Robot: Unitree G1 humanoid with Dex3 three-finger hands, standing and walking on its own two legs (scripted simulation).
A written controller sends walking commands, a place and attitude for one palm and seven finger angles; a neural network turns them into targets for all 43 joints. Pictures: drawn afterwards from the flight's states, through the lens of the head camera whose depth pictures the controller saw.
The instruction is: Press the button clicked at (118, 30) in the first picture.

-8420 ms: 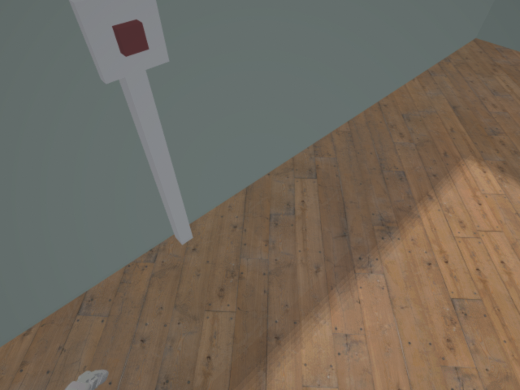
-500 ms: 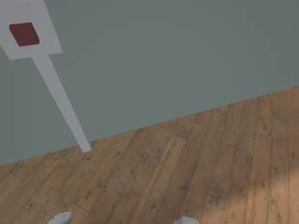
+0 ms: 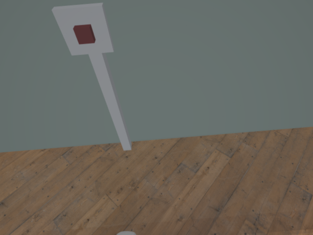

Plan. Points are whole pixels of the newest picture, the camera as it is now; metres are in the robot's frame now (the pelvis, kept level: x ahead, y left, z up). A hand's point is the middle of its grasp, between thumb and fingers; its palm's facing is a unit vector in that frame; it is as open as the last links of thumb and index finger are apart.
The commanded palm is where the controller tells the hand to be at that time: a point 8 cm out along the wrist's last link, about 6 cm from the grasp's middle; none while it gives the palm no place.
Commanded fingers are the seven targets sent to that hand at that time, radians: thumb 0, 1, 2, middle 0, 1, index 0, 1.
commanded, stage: take the last steps up to it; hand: left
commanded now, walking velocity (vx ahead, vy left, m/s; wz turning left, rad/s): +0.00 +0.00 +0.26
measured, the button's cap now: (84, 34) +0.77 +0.31 +0.15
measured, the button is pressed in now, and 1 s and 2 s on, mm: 0 0 0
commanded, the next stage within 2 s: come to a stop and stand still in 1.00 s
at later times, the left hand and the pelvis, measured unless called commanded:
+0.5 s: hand out of the picture +0.04 +0.23 -0.17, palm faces +0.11 -0.97 -0.20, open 7.4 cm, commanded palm none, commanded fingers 0.00 0.90 0.90 -0.20 -0.30 -0.20 -0.30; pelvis +0.04 +0.04 +0.00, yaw +4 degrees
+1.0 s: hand out of the picture +0.12 +0.16 -0.17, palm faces +0.20 -0.97 -0.15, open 7.3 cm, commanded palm none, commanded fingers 0.00 0.90 0.90 -0.20 -0.30 -0.20 -0.30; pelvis +0.19 +0.02 +0.00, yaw +6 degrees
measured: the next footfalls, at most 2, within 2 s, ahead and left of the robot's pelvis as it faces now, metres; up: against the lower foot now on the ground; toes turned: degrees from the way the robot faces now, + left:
left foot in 0.16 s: +0.00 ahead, +0.15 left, +0.00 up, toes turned +6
right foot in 0.62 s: +0.18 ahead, -0.08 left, +0.00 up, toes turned -4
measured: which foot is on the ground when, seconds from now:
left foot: up 0.00-0.14, down 0.16-0.62, up 0.64-1.00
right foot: down 0.00-0.16, up 0.18-0.60, down 0.62-1.00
